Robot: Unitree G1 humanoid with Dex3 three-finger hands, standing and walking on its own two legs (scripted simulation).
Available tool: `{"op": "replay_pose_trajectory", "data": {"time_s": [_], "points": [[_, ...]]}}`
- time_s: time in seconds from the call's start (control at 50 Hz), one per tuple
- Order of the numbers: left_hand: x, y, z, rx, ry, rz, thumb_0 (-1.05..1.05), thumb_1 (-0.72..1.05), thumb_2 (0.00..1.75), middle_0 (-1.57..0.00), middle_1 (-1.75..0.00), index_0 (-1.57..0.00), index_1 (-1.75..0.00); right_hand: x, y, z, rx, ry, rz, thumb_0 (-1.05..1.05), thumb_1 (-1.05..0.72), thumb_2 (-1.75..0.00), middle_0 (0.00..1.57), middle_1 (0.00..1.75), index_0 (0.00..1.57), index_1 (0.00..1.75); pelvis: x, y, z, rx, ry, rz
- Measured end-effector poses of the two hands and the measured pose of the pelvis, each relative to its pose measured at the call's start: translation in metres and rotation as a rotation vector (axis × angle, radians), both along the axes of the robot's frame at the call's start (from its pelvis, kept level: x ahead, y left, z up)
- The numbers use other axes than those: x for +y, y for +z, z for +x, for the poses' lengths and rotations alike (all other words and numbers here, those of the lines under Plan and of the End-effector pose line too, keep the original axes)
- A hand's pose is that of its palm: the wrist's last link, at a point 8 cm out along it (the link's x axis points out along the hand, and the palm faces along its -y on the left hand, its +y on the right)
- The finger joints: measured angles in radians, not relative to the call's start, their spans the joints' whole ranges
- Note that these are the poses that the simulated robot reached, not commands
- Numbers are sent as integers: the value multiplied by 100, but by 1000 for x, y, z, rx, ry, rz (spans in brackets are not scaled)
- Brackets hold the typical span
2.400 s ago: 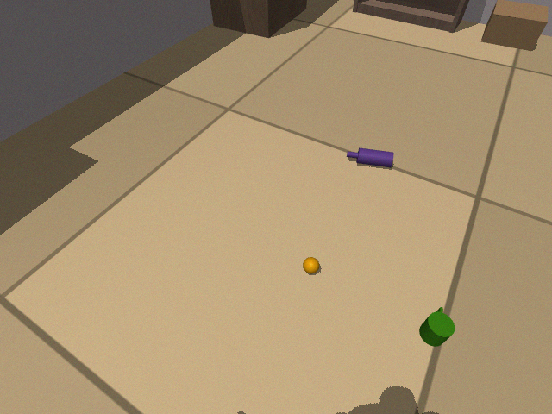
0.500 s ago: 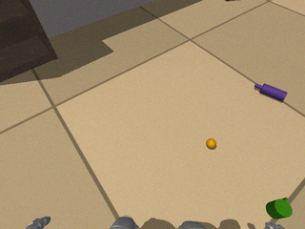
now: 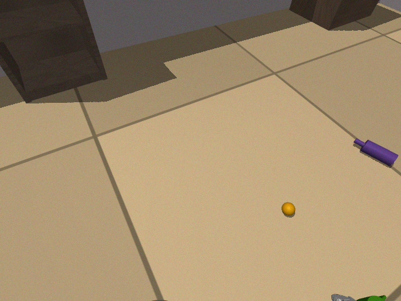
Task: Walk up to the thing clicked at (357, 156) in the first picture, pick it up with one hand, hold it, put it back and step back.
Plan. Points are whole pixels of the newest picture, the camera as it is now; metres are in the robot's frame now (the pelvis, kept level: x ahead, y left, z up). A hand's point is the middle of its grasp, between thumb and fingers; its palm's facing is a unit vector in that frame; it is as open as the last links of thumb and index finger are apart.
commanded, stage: walk up
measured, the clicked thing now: (373, 150) +1.05 -1.11 -0.72
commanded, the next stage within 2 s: stand in 0.64 s
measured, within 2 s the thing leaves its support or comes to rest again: neither
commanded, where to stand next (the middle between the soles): +0.05 +0.00 m, yaw -1 degrees
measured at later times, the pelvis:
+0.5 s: pelvis +0.00 +0.00 +0.02, yaw +1 degrees
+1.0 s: pelvis +0.00 -0.02 +0.02, yaw +0 degrees
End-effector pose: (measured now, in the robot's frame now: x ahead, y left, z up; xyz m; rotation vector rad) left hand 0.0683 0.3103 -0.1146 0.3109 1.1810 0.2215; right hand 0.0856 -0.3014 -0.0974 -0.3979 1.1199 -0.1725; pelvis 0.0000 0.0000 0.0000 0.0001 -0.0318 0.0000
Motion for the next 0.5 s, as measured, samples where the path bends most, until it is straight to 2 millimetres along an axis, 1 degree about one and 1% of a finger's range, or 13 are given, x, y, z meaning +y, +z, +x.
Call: {"op": "replay_pose_trajectory", "data": {"time_s": [0.1, 0.18, 0.36, 0.5], "points": [[-9, 6, -13, 5, -7, 23, 1, 90, 90, -21, -30, -20, -30, -6, -8, 12, -16, -12, 28, 0, -91, -90, 20, 30, 21, 30, -6, 0, -5, -13, 15, -28], [-8, 11, -17, 10, -6, 28, 1, 90, 90, -21, -30, -21, -30, -3, -10, 15, -25, -9, 47, 0, -91, -90, 20, 30, 20, 30, -4, 2, -5, -19, 24, -5], [-5, 19, 0, -29, -3, 17, 1, 90, 90, -21, -30, -20, -30, 8, -4, 7, 24, -3, 74, 0, -91, -90, 20, 30, 20, 30, -3, 12, -5, -16, 21, -4], [-10, 21, 10, -30, -6, 2, 1, 90, 90, -21, -30, -20, -30, 6, 0, 2, 51, -20, 66, 0, -91, -90, 20, 30, 21, 30, -5, 18, -3, -13, 24, -5]]}}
